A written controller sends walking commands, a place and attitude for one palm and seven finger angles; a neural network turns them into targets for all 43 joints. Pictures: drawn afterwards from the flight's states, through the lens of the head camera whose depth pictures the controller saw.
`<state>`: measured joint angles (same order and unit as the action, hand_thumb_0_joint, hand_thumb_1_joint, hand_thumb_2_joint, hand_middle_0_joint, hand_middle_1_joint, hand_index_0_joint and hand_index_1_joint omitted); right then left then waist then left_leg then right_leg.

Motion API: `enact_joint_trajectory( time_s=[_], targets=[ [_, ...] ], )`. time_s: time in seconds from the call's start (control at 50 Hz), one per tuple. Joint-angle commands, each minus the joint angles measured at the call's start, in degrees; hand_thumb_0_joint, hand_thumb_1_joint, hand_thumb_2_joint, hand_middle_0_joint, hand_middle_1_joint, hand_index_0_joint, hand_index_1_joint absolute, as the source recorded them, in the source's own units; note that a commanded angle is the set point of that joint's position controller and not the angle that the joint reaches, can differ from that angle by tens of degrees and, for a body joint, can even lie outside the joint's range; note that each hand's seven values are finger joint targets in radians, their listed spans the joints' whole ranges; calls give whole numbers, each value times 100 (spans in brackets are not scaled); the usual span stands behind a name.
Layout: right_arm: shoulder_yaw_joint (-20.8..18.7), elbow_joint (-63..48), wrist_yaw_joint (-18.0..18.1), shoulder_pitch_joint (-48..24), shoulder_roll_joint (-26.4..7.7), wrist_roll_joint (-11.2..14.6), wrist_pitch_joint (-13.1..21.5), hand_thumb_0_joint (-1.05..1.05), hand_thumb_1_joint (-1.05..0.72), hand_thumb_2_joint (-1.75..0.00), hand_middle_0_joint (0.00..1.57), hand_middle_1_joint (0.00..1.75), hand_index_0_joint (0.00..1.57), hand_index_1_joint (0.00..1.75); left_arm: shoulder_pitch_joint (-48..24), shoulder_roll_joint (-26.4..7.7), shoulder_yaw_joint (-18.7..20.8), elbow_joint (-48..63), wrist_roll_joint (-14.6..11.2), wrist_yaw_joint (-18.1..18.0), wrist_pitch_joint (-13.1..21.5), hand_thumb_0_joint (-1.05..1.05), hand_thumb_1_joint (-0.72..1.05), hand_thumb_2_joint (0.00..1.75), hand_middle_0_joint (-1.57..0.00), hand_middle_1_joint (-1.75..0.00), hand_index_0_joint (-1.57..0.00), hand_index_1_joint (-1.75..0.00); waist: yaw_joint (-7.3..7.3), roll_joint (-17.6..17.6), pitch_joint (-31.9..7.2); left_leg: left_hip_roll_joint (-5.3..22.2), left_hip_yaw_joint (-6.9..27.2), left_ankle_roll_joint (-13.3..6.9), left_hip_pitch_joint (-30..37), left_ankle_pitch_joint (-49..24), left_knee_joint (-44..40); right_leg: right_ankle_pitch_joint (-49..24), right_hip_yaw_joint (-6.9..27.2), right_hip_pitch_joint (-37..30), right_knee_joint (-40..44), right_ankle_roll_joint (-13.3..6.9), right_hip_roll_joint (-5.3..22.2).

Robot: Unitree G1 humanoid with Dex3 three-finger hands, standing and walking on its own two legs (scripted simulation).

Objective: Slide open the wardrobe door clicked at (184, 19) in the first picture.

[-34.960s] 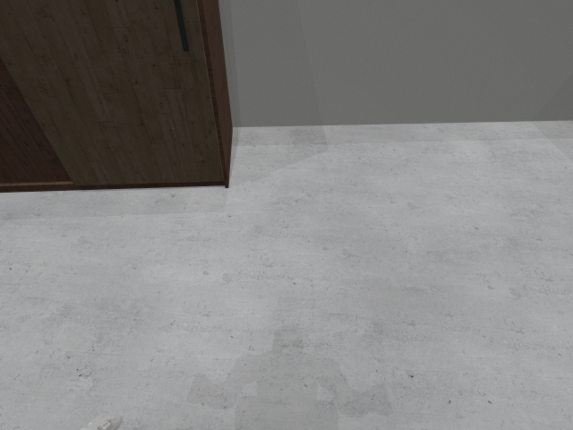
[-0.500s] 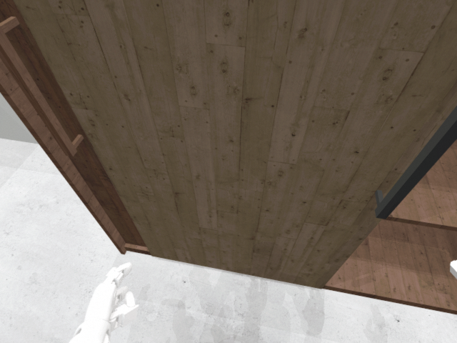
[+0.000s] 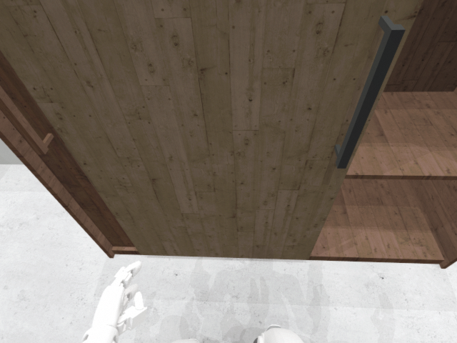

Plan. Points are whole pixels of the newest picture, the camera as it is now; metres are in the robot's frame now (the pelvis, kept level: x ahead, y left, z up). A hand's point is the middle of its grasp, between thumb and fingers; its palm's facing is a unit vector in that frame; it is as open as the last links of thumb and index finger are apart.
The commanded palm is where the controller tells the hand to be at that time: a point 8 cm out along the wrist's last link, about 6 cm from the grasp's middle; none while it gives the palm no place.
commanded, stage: step back with the hand held close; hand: right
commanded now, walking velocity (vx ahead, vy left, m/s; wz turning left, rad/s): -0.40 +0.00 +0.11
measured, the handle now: (359, 105) +0.52 -0.25 +0.14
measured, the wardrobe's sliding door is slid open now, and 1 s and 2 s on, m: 0.57 0.57 0.57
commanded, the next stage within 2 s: stop stepping back and stand still in 0.26 s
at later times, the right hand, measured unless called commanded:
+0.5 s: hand out of the picture +0.12 -0.26 +0.21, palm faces +0.30 +0.82 -0.49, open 7.4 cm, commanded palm +0.07 -0.30 +0.20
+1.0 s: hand out of the picture +0.09 -0.27 +0.20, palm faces +0.34 +0.82 -0.46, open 7.4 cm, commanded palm +0.04 -0.31 +0.20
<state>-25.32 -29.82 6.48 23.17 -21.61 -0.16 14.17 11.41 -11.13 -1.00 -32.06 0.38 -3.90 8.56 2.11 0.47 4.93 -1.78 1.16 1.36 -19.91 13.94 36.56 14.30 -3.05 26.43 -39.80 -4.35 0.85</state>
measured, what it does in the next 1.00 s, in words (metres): walks backwards: right foot, then left foot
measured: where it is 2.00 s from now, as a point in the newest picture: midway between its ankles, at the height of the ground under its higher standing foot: outside the picture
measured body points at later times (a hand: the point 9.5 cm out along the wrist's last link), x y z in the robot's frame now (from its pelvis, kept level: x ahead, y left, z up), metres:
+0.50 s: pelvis -0.10 -0.02 +0.02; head -0.08 -0.05 +0.47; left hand +0.02 +0.21 -0.05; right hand +0.10 -0.30 +0.23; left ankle -0.16 +0.09 -0.70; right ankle -0.02 -0.12 -0.72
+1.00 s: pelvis -0.13 -0.03 +0.02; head -0.14 -0.04 +0.47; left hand -0.02 +0.23 -0.07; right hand +0.07 -0.31 +0.22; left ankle -0.14 +0.07 -0.72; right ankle -0.12 -0.13 -0.70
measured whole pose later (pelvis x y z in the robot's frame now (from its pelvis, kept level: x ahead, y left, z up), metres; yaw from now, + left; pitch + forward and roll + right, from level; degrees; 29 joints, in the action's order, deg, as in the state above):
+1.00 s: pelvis -0.13 -0.03 +0.02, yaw +6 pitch +0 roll +2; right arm -24.6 -27.6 8.1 30.2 -24.4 0.7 14.0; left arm 16.1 -11.4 0.1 -37.4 0.7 -3.0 8.3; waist -0.8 0.0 -1.8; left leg -2.4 -3.8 -2.2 -13.5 14.6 29.1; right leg 22.5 -0.2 19.9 -43.5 -1.4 0.7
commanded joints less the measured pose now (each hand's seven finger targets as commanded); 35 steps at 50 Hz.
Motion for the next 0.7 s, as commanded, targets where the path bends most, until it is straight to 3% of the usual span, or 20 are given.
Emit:
enact_joint_trajectory(
  time_s=[0.0, 0.02, 0.04, 0.1, 0.14, 0.16, 0.18, 0.2, 0.22, 0.24, 0.3, 0.34, 0.4, 0.46, 0.48, 0.5, 0.52, 0.54, 0.58, 0.68],
  targets=[
    [-637, -1224, 149, -76, -1239, 186, 375, 0, -90, -90, 20, 30, 20, 30, -265, -670, 429, 655, -17, 41, 134, 0, 90, 90, -20, -30, -20, -30, -132, 988, -482, 1717, 2872, -1112, -1392, 2279, -2466, 1465, 330, -549, -1188, 457, -126],
    [-611, -1265, 190, -113, -1236, 231, 363, 0, -90, -90, 20, 30, 20, 30, -223, -647, 440, 454, 19, 125, 46, 0, 90, 90, -20, -30, -20, -30, -143, 1273, -701, 2173, 3051, -1415, -1543, 1449, -2685, 1217, 364, -911, -2172, 543, -179],
    [-520, -1288, 205, -111, -1216, 238, 333, 0, -90, -90, 20, 30, 20, 30, -355, -552, 374, 498, 33, 159, -11, 0, 90, 90, -20, -30, -20, -30, -139, 1337, -826, 2189, 2696, -1410, -1041, 474, -2473, 1280, 499, -591, -2478, 534, -118],
    [-681, -1261, 243, -123, -1317, 238, 242, 0, -90, -90, 20, 30, 20, 30, -467, -544, 301, 618, 14, 100, -79, 0, 90, 90, -20, -30, -20, -30, -146, 1069, -760, 1550, 1554, -902, -436, -1107, -1794, 1235, 308, -614, -941, 472, -14],
    [-746, -1137, 260, 3, -1343, 261, 221, 0, -90, -90, 20, 30, 20, 30, -384, -641, 283, 535, -36, 4, -80, 0, 90, 90, -20, -30, -20, -30, -253, 122, -698, 1058, 1056, -523, -243, -1385, -983, 469, 170, -937, 1262, 457, -173],
    [-730, -1335, 255, 76, -1284, 266, 295, 0, -90, -90, 20, 30, 20, 30, -332, -793, 345, 587, -65, -41, -43, 0, 90, 90, -20, -30, -20, -30, -252, -772, -889, 546, 661, -279, 186, -1433, 35, -263, 515, -862, 2234, 342, 278],
    [-838, -1615, 270, 10, -1335, 219, 381, 0, -90, -90, 20, 30, 20, 30, -364, -958, 447, 743, -35, -60, 11, 0, 90, 90, -20, -30, -20, -30, -205, -2176, -1069, -55, 187, 27, 212, -240, 1424, -1582, 1884, -446, 2434, -141, 1520],
    [-1001, -1769, 278, -5, -1465, 237, 443, 0, -90, -90, 20, 30, 20, 30, -250, -705, 503, 721, 17, -43, 128, 0, 90, 90, -20, -30, -20, -30, -199, -1911, -1334, -185, 273, -8, -487, 1336, 2475, -2968, 1903, -968, 2161, -471, 1969],
    [-1059, -1528, 264, 331, -1481, 276, 506, 0, -90, -90, 20, 30, 20, 30, -188, -694, 583, 659, -65, -13, 214, 0, 90, 90, -20, -30, -20, -30, -138, -1463, -1479, -209, 329, -30, -813, 1533, 2801, -3480, 1595, -1484, 1980, -555, 2035],
    [-1104, -1793, 239, 493, -1454, 374, 512, 0, -90, -90, 20, 30, 20, 30, -104, -728, 589, 692, 1, 37, 316, 0, 90, 90, -20, -30, -20, -30, -207, -1508, -1698, -137, 372, -10, -987, 1727, 3000, -3608, 1874, -1596, 1795, -604, 2028],
    [-828, -2283, 230, 693, -1167, 347, 421, 0, -90, -90, 20, 30, 20, 30, -121, -790, 636, 534, -55, 195, 401, 0, 90, 90, -20, -30, -20, -30, -185, -1138, -1640, -60, 28, -4, -862, 1197, 1986, -4239, 1086, -2172, 1485, -430, 1694],
    [-718, -2212, 222, 876, -1114, 336, 366, 0, -90, -90, 20, 30, 20, 30, -157, -779, 590, 525, -60, 246, 445, 0, 90, 90, -20, -30, -20, -30, -199, -1241, -1758, -51, -214, -3, -546, 1066, 1042, -4106, 1037, -2366, 1525, -238, 1621],
    [-759, -1579, 256, 1028, -1145, 375, 134, 0, -90, -90, 20, 30, 20, 30, -161, -839, 523, 541, -28, 156, 426, 0, 90, 90, -20, -30, -20, -30, -232, -1260, -1366, -84, -324, -2, 394, 1318, 6, -538, 1156, -1295, 2245, -190, 1568],
    [-876, -934, 272, 895, -1284, 307, -27, 0, -90, -90, 20, 30, 20, 30, -241, -839, 456, 578, -51, 59, 246, 0, 90, 90, -20, -30, -20, -30, -234, -1020, -940, -71, -630, -148, 1518, 709, -1512, 1975, 669, -300, 2388, 158, 856],
    [-871, -779, 257, 809, -1346, 297, -39, 0, -90, -90, 20, 30, 20, 30, -251, -797, 453, 580, -43, 39, 181, 0, 90, 90, -20, -30, -20, -30, -230, -458, -839, 245, -267, -310, 1397, 844, -2009, 1932, 370, -246, 1807, 301, 513],
    [-860, -634, 232, 730, -1440, 314, -44, 0, -90, -90, 20, 30, 20, 30, -242, -731, 443, 576, -31, 32, 98, 0, 90, 90, -20, -30, -20, -30, -247, 480, -768, 974, 689, -670, 721, 1594, -2579, 1513, 30, -447, 611, 480, 131],
    [-925, -653, 260, 639, -1584, 338, -47, 0, -90, -90, 20, 30, 20, 30, -219, -747, 417, 514, -11, 26, 51, 0, 90, 90, -20, -30, -20, -30, -233, 890, -792, 1801, 1566, -1039, -23, 1796, -2983, 924, 137, -698, -578, 515, -45],
    [-745, -757, 276, 277, -1493, 372, -33, 0, -90, -90, 20, 30, 20, 30, -315, -686, 339, 474, -47, -3, 69, 0, 90, 90, -20, -30, -20, -30, -172, 1091, -703, 2092, 1701, -1254, -112, 1609, -2940, 812, 321, -448, -1249, 513, -19],
    [-469, -570, 269, 357, -1125, 307, -116, 0, -90, -90, 20, 30, 20, 30, -230, -750, 376, 379, -100, -35, 71, 0, 90, 90, -20, -30, -20, -30, -242, 1244, -700, 1788, 1339, -1118, 155, 1448, -2560, 736, 438, -141, -1310, 440, 54],
    [-241, -608, 378, -144, -1052, 160, 12, 0, -90, -90, 20, 30, 20, 30, -294, -780, 354, 268, -20, -165, 225, 0, 90, 90, -20, -30, -20, -30, -304, 176, -545, 1120, 557, -677, 75, 1535, -1849, 589, 79, -1350, 1448, 203, -14]
  ],
)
